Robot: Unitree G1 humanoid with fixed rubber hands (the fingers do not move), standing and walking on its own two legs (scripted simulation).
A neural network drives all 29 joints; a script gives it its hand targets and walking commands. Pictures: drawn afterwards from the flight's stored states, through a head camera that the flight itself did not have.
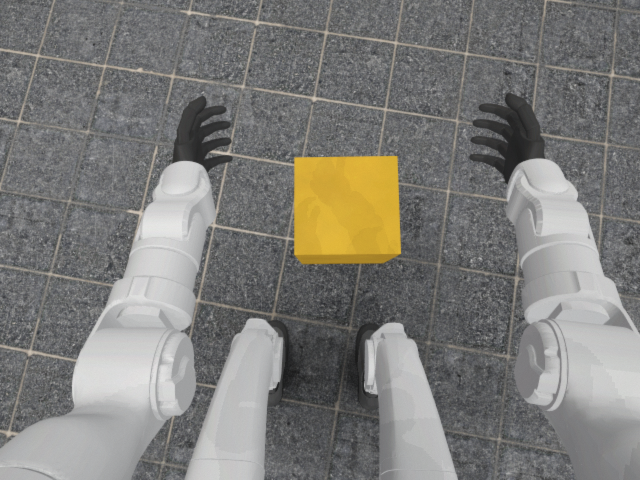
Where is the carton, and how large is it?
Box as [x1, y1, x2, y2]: [294, 156, 400, 263]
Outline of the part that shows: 396,156 294,157 294,254 302,263 382,263 400,253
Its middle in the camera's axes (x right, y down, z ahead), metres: +0.06 -0.05 +0.90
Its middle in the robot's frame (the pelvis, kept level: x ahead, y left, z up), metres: +0.48 -0.03 -0.52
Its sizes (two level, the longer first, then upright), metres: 0.210 0.200 0.250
